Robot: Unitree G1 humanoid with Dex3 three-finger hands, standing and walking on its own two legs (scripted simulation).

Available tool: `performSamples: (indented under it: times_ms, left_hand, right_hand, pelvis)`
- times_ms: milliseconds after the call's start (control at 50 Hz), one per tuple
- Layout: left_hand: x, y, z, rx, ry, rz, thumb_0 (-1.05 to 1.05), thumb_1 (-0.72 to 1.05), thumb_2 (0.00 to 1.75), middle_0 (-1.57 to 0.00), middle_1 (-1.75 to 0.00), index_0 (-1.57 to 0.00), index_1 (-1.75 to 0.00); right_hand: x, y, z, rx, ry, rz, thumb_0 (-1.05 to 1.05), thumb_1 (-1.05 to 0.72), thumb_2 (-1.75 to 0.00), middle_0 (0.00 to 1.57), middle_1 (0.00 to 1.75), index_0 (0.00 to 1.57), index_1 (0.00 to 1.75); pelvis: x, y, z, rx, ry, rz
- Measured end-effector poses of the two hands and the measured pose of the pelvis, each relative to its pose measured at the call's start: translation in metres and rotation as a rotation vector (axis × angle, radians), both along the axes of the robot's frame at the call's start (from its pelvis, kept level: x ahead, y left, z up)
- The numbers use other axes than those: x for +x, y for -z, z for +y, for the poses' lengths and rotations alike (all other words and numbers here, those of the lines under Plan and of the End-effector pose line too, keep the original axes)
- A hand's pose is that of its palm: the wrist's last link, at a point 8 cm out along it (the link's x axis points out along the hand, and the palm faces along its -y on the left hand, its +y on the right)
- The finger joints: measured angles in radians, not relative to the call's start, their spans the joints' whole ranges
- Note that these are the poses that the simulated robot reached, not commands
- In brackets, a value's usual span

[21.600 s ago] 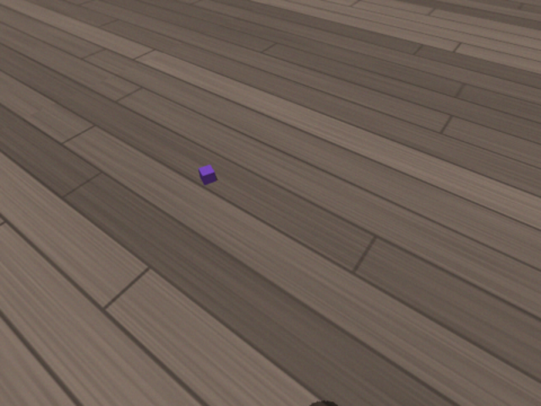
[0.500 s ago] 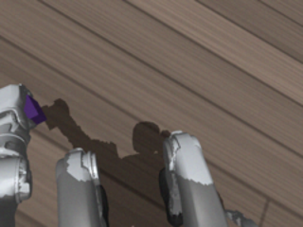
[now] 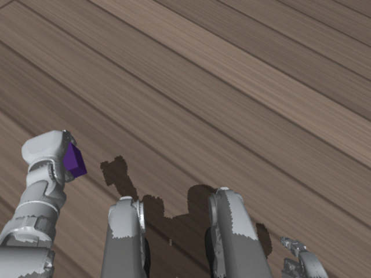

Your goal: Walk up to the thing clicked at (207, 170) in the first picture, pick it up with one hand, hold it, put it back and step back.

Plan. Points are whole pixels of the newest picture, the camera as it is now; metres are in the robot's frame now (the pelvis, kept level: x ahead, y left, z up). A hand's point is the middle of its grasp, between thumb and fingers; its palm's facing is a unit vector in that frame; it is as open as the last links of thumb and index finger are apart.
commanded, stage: lift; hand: left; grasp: from above
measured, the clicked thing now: (65, 163) +0.41 +0.28 -0.14
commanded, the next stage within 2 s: hold in 0.98 s
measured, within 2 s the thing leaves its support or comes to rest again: neither
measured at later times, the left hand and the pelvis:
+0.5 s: hand (23, 142) +0.37 +0.24 +0.09, palm faces -0.40 -0.20 -0.89, open 9.4 cm; pelvis +0.04 -0.01 +0.18, yaw +2 degrees
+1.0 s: hand out of the picture +0.38 +0.23 +0.18, palm faces -0.40 -0.20 -0.89, open 9.5 cm; pelvis +0.08 +0.00 +0.26, yaw +2 degrees
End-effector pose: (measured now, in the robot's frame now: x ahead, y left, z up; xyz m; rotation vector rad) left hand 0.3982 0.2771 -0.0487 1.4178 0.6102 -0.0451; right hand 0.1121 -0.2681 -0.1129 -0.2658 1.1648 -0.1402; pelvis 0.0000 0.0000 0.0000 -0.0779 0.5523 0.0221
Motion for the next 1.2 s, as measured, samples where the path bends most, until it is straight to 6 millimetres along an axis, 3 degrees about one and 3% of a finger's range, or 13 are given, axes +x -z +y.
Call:
performSamples:
  times_ms: [220,380,540,840,1200]
  left_hand:
    - [-0.023,-0.092,-0.014,0.006,-0.031,0.023,0.0,0.03,0.45,-0.81,-0.36,-0.84,-0.36]
    - [-0.03,-0.157,-0.026,-0.002,-0.038,0.013,0.0,0.03,0.44,-0.81,-0.36,-0.84,-0.36]
    - [-0.026,-0.205,-0.032,-0.005,-0.046,0.032,0.0,0.04,0.44,-0.8,-0.36,-0.84,-0.37]
    - [-0.014,-0.263,-0.041,-0.013,-0.059,0.041,0.0,0.02,0.46,-0.82,-0.39,-0.85,-0.37]
    - [-0.004,-0.306,-0.046,0.0,-0.039,0.022,-0.01,0.0,0.48,-0.84,-0.4,-0.85,-0.38]
  right_hand:
    - [0.031,-0.08,0.008,0.001,0.029,-0.096,0.01,-0.91,-0.9,0.2,0.3,0.2,0.3]
    - [0.039,-0.137,0.009,-0.001,0.06,-0.128,0.01,-0.91,-0.9,0.2,0.3,0.2,0.3]
    - [0.042,-0.186,0.008,-0.01,0.08,-0.143,0.01,-0.9,-0.9,0.2,0.3,0.2,0.3]
    - [0.046,-0.241,0.009,0.004,0.084,-0.138,0.01,-0.9,-0.9,0.2,0.3,0.2,0.3]
    - [0.077,-0.268,0.015,0.056,0.061,-0.184,0.01,-0.89,-0.9,0.2,0.3,0.2,0.3]
  pelvis:
    - [0.013,-0.083,-0.004,0.026,-0.005,-0.081]
    - [0.028,-0.14,-0.006,0.039,-0.006,-0.165]
    - [0.046,-0.187,-0.005,0.047,-0.008,-0.235]
    - [0.069,-0.244,-0.003,0.064,-0.011,-0.339]
    - [0.088,-0.272,-0.001,0.079,-0.005,-0.411]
